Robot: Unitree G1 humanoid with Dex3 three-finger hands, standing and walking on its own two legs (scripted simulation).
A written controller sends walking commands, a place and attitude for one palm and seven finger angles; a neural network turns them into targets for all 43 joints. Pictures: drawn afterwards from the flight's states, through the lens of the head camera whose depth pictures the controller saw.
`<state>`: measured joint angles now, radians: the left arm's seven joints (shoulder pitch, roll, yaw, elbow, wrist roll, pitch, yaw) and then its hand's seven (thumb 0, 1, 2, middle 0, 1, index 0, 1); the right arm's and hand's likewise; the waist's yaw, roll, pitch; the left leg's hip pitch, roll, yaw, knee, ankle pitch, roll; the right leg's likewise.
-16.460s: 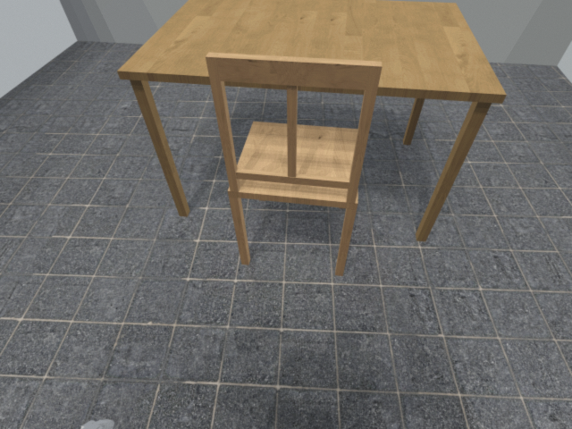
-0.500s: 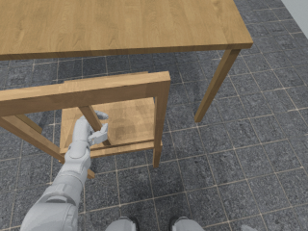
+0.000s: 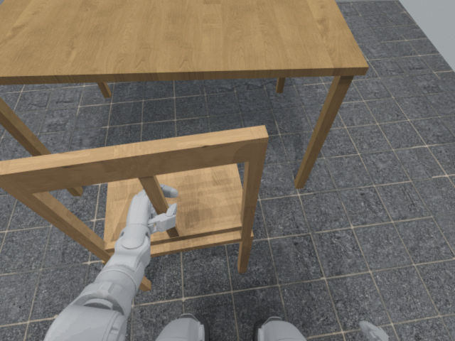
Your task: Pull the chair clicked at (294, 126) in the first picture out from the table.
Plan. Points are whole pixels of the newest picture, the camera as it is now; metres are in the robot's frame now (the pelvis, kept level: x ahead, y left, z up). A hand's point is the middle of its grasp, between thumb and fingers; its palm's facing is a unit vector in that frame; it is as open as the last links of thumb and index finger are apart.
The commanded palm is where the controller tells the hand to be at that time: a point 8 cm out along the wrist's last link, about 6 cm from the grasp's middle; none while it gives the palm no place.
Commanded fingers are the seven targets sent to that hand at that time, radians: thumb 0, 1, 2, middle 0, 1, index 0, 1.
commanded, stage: step backward, pulling the chair out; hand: left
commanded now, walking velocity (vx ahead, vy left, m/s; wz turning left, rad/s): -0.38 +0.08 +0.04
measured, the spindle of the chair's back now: (162, 209) +0.38 +0.15 -0.08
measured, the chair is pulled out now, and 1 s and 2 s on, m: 0.20 0.28 0.56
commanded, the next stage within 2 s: stop walking, hand still on the chair in 1.74 s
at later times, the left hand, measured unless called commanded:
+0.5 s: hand (167, 228) +0.32 +0.13 -0.06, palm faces +0.06 -0.98 -0.18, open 5.6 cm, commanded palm +0.32 +0.18 -0.06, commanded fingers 0.00 0.90 0.90 -0.50 -1.45 -0.50 -1.45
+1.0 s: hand (163, 257) +0.27 +0.13 -0.06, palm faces +0.03 -0.98 -0.18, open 5.6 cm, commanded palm +0.26 +0.18 -0.06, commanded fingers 0.00 0.90 0.90 -0.50 -1.45 -0.50 -1.45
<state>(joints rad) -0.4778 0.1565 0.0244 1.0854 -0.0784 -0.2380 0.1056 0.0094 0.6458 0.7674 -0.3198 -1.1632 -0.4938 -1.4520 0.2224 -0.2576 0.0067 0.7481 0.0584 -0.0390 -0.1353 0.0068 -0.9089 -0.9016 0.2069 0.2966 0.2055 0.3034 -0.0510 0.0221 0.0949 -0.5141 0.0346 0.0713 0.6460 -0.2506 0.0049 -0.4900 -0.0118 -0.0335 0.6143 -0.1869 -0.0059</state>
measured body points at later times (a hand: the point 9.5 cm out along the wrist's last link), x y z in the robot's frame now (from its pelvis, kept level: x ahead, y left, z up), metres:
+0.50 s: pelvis -0.05 -0.02 +0.00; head +0.03 -0.02 +0.44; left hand +0.32 +0.18 -0.05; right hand +0.05 -0.26 -0.14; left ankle +0.08 +0.11 -0.71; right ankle +0.02 -0.14 -0.72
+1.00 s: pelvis -0.10 -0.01 +0.01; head +0.00 -0.02 +0.44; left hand +0.26 +0.18 -0.05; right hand +0.00 -0.25 -0.13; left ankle -0.08 +0.14 -0.71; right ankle -0.06 -0.13 -0.72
